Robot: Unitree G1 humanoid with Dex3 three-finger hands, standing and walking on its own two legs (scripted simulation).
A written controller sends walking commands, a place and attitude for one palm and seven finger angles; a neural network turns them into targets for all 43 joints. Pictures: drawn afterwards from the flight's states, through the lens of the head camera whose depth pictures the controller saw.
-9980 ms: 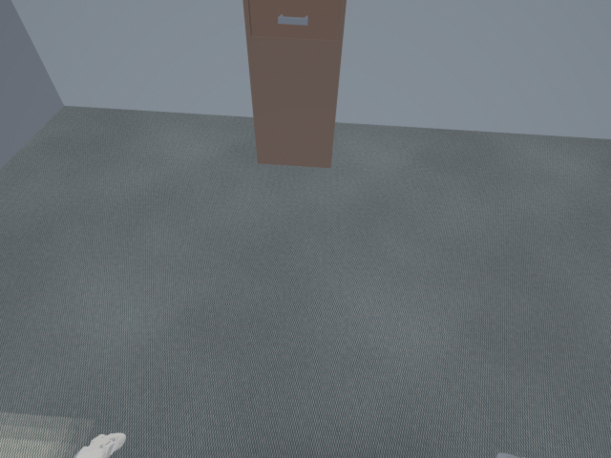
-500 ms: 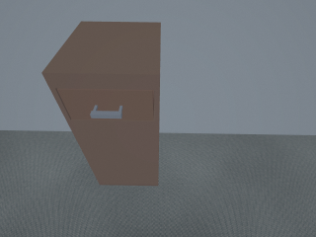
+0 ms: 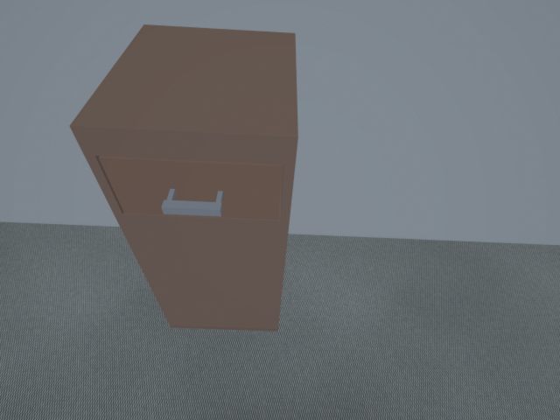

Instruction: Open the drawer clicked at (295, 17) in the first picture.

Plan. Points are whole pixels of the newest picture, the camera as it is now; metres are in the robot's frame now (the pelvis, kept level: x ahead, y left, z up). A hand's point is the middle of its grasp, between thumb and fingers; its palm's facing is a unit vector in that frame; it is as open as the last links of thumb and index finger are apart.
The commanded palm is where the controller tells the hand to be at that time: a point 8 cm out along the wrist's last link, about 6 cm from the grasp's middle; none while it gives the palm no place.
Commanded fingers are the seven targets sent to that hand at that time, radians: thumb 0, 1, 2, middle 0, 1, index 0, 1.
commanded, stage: raise the hand with hooked fingers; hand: left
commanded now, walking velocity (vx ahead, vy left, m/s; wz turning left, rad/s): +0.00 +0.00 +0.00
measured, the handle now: (194, 201) +0.51 +0.20 -0.04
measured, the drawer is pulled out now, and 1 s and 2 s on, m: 0.00 0.00 0.00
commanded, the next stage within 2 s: move the hooked fingers above the handle in 1.96 s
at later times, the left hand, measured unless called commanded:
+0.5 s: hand (169, 412) +0.15 +0.17 -0.08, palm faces -0.14 -0.26 -0.95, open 8.6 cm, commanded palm +0.15 +0.21 -0.01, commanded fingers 0.00 0.36 0.67 -0.24 -0.64 -0.24 -0.64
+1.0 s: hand (166, 314) +0.26 +0.19 -0.01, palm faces -0.02 -0.08 -1.00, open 11.6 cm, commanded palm +0.24 +0.20 +0.06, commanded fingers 0.00 -0.22 0.42 -0.28 -1.02 -0.28 -1.02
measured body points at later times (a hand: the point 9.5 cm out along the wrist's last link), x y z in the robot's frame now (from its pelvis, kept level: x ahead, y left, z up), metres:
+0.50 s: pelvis -0.01 -0.04 -0.03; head +0.02 -0.05 +0.42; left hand +0.15 +0.18 -0.03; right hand +0.23 -0.26 -0.10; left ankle +0.02 +0.06 -0.73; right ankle +0.00 -0.10 -0.73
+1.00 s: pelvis +0.04 -0.04 -0.03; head +0.08 -0.08 +0.42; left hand +0.26 +0.19 +0.04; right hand +0.23 -0.28 -0.14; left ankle +0.02 +0.08 -0.73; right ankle +0.00 -0.10 -0.73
